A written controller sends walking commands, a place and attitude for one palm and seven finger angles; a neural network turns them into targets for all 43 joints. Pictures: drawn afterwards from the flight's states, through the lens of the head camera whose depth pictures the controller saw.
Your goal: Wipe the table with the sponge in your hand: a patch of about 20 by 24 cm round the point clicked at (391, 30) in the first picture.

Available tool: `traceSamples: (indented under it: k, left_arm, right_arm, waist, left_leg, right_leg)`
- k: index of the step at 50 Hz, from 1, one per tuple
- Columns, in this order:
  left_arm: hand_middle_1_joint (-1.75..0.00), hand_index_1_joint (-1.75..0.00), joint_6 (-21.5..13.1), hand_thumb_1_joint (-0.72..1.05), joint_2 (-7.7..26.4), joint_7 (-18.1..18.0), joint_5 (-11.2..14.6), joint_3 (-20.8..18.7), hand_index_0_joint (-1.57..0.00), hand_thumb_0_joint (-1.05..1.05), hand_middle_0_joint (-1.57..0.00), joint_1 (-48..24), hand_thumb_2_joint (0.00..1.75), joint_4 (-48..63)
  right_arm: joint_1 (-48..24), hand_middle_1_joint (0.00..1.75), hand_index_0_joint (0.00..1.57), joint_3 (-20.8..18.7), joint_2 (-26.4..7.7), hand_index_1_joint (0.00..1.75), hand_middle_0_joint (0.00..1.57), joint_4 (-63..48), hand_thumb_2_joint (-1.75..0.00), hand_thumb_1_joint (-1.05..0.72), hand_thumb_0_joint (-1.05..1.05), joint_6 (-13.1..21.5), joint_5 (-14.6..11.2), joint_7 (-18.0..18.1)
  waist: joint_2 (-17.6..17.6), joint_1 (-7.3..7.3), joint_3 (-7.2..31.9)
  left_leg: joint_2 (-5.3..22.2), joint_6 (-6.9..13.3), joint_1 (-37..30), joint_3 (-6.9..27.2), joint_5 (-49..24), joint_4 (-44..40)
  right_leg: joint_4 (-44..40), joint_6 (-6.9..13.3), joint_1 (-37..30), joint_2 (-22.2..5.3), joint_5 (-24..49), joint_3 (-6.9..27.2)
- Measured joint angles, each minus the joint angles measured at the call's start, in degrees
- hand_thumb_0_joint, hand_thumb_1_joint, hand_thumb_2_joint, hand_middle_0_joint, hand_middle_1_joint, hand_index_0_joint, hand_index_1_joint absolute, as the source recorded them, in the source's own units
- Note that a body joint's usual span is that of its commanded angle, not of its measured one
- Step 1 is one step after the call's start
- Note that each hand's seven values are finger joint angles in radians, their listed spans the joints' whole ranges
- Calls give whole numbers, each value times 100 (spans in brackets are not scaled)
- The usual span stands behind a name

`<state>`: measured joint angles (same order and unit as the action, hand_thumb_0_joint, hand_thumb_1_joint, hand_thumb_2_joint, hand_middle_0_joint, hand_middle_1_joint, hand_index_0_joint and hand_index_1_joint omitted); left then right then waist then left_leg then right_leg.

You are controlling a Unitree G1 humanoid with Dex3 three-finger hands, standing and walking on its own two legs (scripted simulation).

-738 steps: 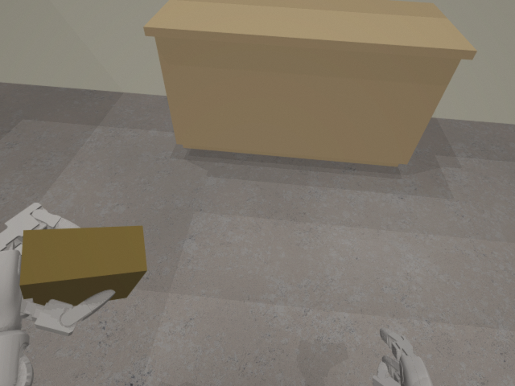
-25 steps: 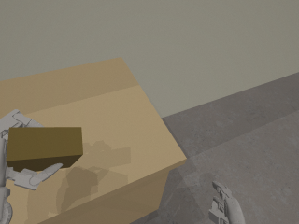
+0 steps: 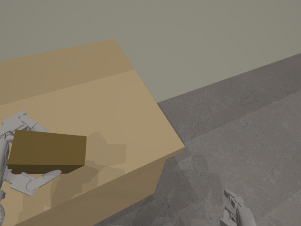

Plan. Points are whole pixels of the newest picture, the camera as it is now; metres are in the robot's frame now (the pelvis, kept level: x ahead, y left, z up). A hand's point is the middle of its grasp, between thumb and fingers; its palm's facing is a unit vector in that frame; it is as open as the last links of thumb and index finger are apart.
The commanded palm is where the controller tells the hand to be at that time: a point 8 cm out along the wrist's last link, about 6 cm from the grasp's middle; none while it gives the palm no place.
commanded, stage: come to a stop and stand still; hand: left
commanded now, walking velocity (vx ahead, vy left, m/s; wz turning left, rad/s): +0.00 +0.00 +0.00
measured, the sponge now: (56, 156) +0.23 +0.21 +0.11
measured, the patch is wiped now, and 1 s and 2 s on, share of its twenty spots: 0.00 0.00 0.00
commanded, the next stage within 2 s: look again from close up in 0.36 s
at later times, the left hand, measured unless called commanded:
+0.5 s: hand (16, 143) +0.23 +0.27 +0.16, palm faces +0.37 -0.84 -0.40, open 9.8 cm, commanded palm +0.17 +0.30 +0.18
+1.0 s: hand (18, 149) +0.22 +0.26 +0.16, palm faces +0.36 -0.84 -0.41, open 9.8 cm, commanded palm +0.16 +0.29 +0.18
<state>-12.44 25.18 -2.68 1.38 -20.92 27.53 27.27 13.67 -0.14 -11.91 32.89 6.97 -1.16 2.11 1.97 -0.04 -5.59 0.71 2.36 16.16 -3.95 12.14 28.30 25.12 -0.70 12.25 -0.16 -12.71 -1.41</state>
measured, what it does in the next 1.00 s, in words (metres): stands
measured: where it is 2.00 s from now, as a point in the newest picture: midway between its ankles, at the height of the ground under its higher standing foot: outside the picture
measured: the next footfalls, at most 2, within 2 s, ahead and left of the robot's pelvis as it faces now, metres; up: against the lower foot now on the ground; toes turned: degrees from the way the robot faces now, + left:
none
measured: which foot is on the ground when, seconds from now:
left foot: down 0.00-1.00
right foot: down 0.00-1.00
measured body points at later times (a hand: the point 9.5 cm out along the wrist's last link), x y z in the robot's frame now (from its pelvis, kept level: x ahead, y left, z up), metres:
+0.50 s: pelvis +0.01 +0.01 +0.00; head +0.04 +0.04 +0.45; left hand +0.20 +0.31 +0.18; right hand +0.22 -0.19 -0.06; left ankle +0.03 +0.09 -0.74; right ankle +0.01 -0.13 -0.74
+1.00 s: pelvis +0.00 +0.01 +0.00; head +0.02 +0.03 +0.45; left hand +0.19 +0.30 +0.18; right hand +0.17 -0.21 -0.07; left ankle +0.03 +0.09 -0.74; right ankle +0.01 -0.13 -0.74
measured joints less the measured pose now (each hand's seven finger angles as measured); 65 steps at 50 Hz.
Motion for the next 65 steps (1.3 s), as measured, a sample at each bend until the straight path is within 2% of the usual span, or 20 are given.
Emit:
traceSamples:
  k: [3, 6, 12, 21, 28, 43, 48, 55, 65]
  left_arm:
    - [-135, -134, 17, -47, 11, -96, 1, -233, -77, 0, -78, -263, 101, -66]
    - [-135, -134, -16, -47, -120, -185, 1, -318, -77, 0, -78, -419, 101, 30]
    - [-135, -134, -95, -47, -352, -183, -47, -62, -77, 0, -78, -432, 101, 110]
    - [-134, -134, 91, -47, -301, -131, -29, 25, -77, 0, -78, -432, 102, -35]
    - [-134, -134, 85, -47, -304, -157, 1, 22, -77, 0, -77, -400, 102, 61]
    - [-134, -134, 90, -47, -331, -178, -18, 91, -77, 0, -77, -271, 102, -120]
    - [-134, -134, 70, -47, -291, -167, -1, 40, -77, 0, -77, -285, 102, -174]
    - [-134, -134, 101, -47, -326, -153, 28, 3, -77, 0, -77, -421, 102, -207]
    - [-135, -134, 202, -47, -324, -95, 104, 47, -77, 0, -77, -334, 102, -92]
  right_arm:
    - [19, 30, 20, 32, 9, 30, 20, 90, -89, -90, 1, 80, 7, 9]
    - [-29, 30, 20, 72, 32, 30, 20, 146, -89, -90, 2, 171, 27, -29]
    - [-255, 30, 21, 146, 127, 30, 20, 106, -89, -90, 2, 198, 62, -81]
    - [-483, 30, 21, 239, 214, 30, 20, -103, -89, -90, 1, 96, 79, -63]
    - [-398, 30, 21, 227, 151, 30, 20, -101, -89, -90, 1, 34, 69, -52]
    - [-93, 30, 21, 158, 73, 30, 20, 18, -89, -90, 1, -11, 38, 1]
    - [-50, 30, 21, 134, 96, 30, 20, 43, -89, -90, 1, -4, 33, 1]
    - [-65, 30, 21, 122, 179, 30, 20, -21, -89, -90, 1, 16, 28, -61]
    - [-143, 30, 21, 69, 163, 30, 20, -133, -89, -90, 1, -47, 14, -114]
  waist:
    - [13, 77, -44]
    - [13, 135, -18]
    - [-10, 176, 138]
    - [16, 192, 192]
    - [4, 231, 227]
    - [-94, 93, 289]
    - [-79, 100, 290]
    - [-44, 128, 279]
    - [-149, 99, 271]
  left_leg:
    - [-21, 12, -14, 47, 26, 28]
    - [-49, 31, -43, 56, 43, 13]
    - [-98, 69, -92, 38, 69, -41]
    - [-124, 90, -145, 53, 66, -93]
    - [-132, 96, -175, 71, 43, -127]
    - [-117, 96, -191, 64, -42, -188]
    - [-109, 70, -208, 47, -81, -240]
    - [-38, -15, -194, 43, -124, -275]
    - [220, -233, -46, 145, -29, -83]
  right_leg:
    - [-21, -12, -56, -18, -16, -48]
    - [-58, -36, -101, -43, -25, -58]
    - [-135, -87, -161, -91, -35, -42]
    - [-241, -110, -249, -112, -9, -60]
    - [-322, -120, -306, -116, 35, -80]
    - [-377, -109, -314, -100, 121, -72]
    - [-349, -89, -286, -93, 126, -54]
    - [-264, -10, -204, -25, 107, -44]
    - [-199, 210, -113, 232, 58, -126]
